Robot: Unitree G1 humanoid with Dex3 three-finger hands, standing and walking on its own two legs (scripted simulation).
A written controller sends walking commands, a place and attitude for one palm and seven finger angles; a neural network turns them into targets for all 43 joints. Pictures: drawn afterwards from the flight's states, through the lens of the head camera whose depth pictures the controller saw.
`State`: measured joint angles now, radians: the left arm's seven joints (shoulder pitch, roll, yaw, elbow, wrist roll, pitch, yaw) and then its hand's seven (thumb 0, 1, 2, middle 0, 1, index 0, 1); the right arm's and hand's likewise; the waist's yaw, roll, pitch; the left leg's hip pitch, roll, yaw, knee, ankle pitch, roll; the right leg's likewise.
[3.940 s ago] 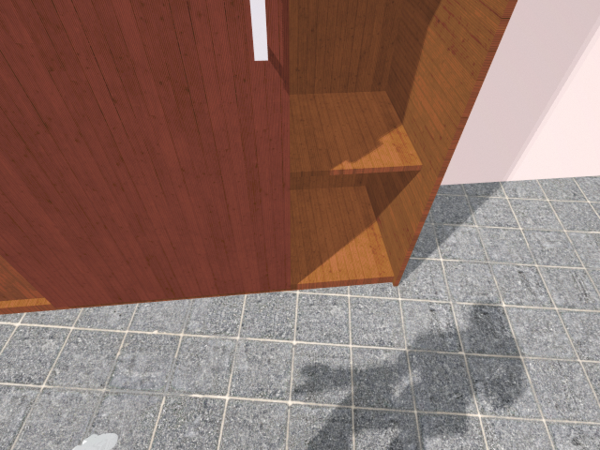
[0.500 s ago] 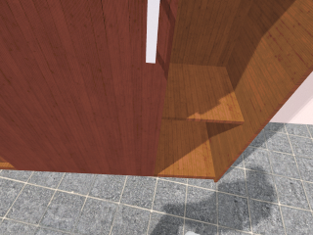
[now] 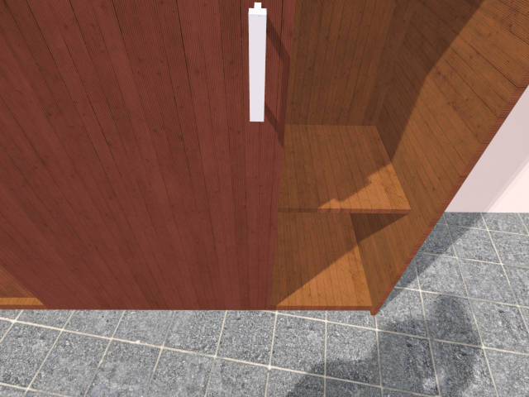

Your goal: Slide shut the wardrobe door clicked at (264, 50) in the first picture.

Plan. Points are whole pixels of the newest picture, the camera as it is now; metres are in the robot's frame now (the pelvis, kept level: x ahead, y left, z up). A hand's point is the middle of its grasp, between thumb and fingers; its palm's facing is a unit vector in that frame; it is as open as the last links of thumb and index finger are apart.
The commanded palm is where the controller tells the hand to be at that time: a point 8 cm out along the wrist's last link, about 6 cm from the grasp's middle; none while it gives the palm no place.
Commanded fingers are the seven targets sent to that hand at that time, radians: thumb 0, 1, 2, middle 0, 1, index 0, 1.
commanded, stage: come to a stop and stand still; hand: left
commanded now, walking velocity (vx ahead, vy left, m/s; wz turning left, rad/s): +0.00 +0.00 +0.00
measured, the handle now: (257, 64) +0.54 +0.05 +0.25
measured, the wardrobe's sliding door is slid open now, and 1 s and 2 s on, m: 0.41 0.41 0.41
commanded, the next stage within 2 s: look again from close up in 0.46 s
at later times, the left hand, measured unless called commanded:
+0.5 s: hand out of the picture -0.03 +0.16 -0.18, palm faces +0.04 -0.98 -0.20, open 7.4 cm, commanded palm none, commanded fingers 0.00 0.90 0.90 -0.20 -0.30 -0.20 -0.30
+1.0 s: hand out of the picture +0.02 +0.16 -0.18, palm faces +0.02 -0.98 -0.19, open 7.3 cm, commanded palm none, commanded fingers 0.00 0.90 0.90 -0.20 -0.30 -0.20 -0.30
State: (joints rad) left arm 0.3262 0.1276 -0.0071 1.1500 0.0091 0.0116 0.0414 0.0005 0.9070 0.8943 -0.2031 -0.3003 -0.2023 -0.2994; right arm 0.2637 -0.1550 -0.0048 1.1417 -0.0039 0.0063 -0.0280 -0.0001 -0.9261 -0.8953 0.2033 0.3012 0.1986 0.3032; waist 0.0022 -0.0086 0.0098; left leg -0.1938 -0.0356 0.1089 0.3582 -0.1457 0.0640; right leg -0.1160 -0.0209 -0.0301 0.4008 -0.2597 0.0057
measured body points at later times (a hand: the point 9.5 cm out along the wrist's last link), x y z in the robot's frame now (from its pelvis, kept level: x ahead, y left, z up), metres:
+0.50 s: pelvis +0.00 +0.00 -0.01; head +0.00 -0.01 +0.44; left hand -0.03 +0.21 -0.17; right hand -0.02 -0.21 -0.18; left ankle +0.04 +0.08 -0.74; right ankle -0.03 -0.12 -0.74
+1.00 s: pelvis +0.02 -0.01 +0.00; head +0.02 +0.00 +0.44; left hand +0.02 +0.21 -0.17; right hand +0.05 -0.24 -0.16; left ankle +0.04 +0.08 -0.74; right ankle -0.03 -0.12 -0.74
